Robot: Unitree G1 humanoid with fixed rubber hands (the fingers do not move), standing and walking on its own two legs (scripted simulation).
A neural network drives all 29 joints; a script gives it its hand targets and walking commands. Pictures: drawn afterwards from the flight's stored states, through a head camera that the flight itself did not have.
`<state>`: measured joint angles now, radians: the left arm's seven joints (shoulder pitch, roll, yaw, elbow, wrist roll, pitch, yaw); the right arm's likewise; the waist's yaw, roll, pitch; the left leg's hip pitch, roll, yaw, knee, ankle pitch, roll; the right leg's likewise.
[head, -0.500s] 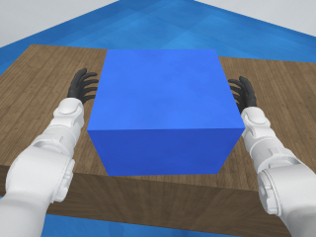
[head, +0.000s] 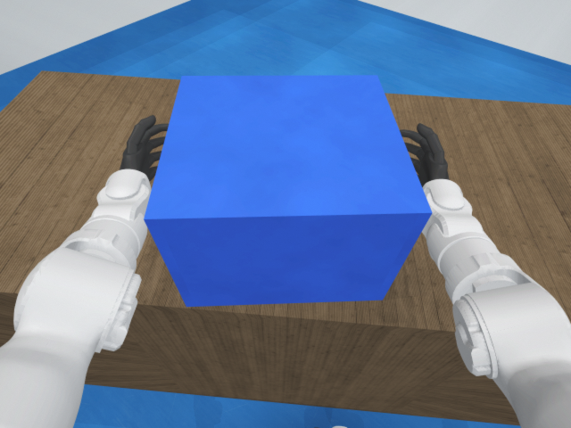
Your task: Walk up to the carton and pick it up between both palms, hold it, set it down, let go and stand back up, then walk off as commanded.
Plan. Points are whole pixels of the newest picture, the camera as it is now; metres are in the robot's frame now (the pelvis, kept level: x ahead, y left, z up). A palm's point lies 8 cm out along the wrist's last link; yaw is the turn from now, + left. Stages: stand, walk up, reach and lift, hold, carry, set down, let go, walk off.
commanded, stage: reach and lift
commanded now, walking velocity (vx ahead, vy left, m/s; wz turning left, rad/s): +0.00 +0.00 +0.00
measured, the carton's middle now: (283, 189) +0.48 -0.02 +0.06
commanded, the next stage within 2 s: none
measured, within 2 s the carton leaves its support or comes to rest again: leaves its support in 1.32 s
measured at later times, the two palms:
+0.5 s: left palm (138, 172) +0.46 +0.18 +0.12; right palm (430, 179) +0.43 -0.23 +0.11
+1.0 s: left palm (138, 172) +0.46 +0.19 +0.12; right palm (427, 179) +0.43 -0.22 +0.12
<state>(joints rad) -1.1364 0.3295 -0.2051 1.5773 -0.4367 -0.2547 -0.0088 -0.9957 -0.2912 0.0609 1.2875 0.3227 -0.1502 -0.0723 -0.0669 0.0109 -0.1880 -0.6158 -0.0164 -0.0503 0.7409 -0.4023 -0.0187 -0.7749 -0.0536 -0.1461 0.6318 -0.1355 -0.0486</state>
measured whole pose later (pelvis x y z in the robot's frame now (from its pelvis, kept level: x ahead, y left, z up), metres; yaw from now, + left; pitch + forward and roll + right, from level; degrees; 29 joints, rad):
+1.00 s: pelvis +0.02 +0.01 +0.02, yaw +0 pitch +13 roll -1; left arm -1.00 0.29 -0.06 1.48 -0.31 -0.32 0.01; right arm -0.88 -0.27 -0.02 1.20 0.21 -0.18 -0.02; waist -0.08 0.03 -0.16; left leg -0.47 -0.01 -0.05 0.61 -0.37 -0.01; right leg -0.62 -0.04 -0.15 0.50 -0.10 -0.03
